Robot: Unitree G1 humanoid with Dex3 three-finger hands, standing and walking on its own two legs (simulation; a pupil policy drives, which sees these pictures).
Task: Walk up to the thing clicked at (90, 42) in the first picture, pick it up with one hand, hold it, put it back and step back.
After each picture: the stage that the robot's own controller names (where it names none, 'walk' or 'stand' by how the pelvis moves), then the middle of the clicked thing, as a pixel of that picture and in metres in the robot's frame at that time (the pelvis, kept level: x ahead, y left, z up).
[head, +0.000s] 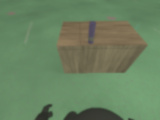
stand; (91, 33) +0.89 +0.03 +0.00
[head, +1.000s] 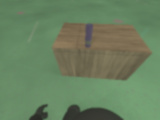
rise first; (88, 36) +0.80 +0.09 +0.03
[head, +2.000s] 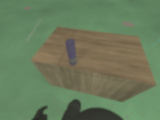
walk; (71, 53) +0.50 +0.21 +0.01
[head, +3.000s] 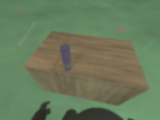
stand; (66, 59) +0.46 +0.22 +0.01
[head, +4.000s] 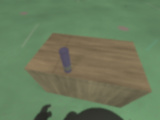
stand; (66, 61) +0.45 +0.22 +0.00
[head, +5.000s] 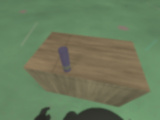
stand; (65, 60) +0.45 +0.23 +0.00
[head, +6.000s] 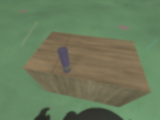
stand; (65, 61) +0.44 +0.23 +0.00
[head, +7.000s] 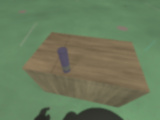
stand; (64, 61) +0.44 +0.23 +0.00
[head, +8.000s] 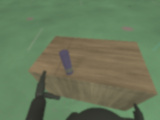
rise first; (67, 63) +0.43 +0.23 +0.00
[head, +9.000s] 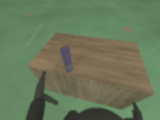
go down; (67, 60) +0.45 +0.24 +0.00
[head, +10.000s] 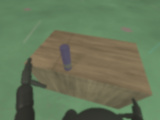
go down; (66, 59) +0.45 +0.23 +0.01
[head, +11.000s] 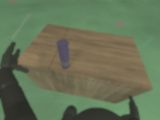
go down; (64, 56) +0.44 +0.21 +0.05
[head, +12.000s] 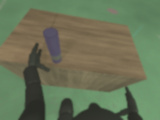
close in; (54, 48) +0.45 +0.22 +0.08
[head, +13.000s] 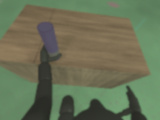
close; (51, 45) +0.46 +0.23 +0.10
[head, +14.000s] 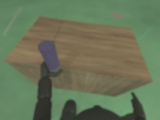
lift; (52, 61) +0.34 +0.23 +0.11
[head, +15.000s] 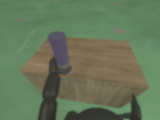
lift; (61, 56) +0.32 +0.17 +0.22
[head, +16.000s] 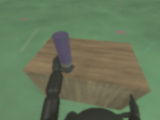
hold; (64, 55) +0.33 +0.17 +0.21
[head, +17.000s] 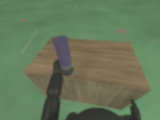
hold; (64, 58) +0.34 +0.17 +0.19
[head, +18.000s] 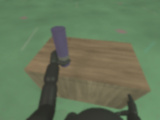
crouch; (62, 49) +0.38 +0.20 +0.21
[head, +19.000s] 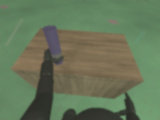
lower; (54, 47) +0.45 +0.23 +0.14
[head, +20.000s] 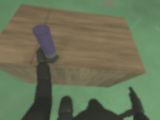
lower; (48, 47) +0.45 +0.23 +0.09
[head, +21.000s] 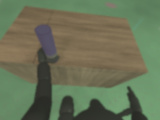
lower; (49, 47) +0.44 +0.23 +0.10
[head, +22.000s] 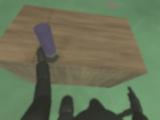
lower; (48, 46) +0.45 +0.24 +0.10
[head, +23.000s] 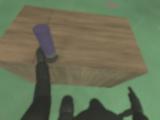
lower; (48, 47) +0.44 +0.24 +0.10
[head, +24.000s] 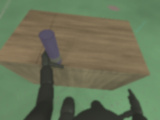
withdraw; (52, 51) +0.43 +0.22 +0.09
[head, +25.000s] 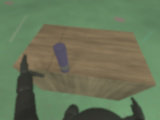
sink last; (62, 60) +0.40 +0.21 +0.06
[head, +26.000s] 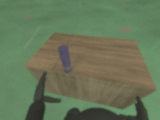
stand; (65, 60) +0.43 +0.23 +0.05
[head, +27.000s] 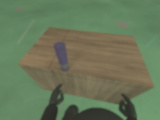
stand; (62, 58) +0.42 +0.23 +0.06
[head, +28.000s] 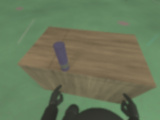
stand; (62, 58) +0.42 +0.23 +0.06
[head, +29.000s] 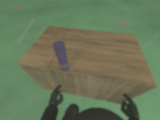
stand; (62, 58) +0.42 +0.23 +0.07
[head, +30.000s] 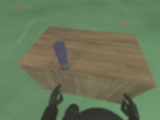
stand; (62, 58) +0.42 +0.23 +0.07
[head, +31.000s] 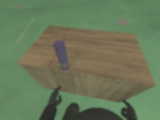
stand; (62, 57) +0.43 +0.22 +0.06
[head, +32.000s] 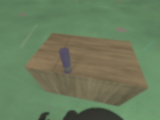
stand; (66, 62) +0.44 +0.22 +0.00
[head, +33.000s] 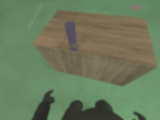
walk; (72, 38) +0.59 +0.19 +0.03
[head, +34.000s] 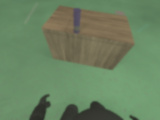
walk; (76, 22) +0.92 +0.20 +0.01
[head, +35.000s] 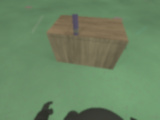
stand; (75, 25) +1.02 +0.26 +0.01
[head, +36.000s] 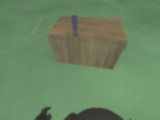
stand; (75, 26) +1.03 +0.26 +0.00
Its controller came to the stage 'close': yes
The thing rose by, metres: 0.22
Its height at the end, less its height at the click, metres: +0.00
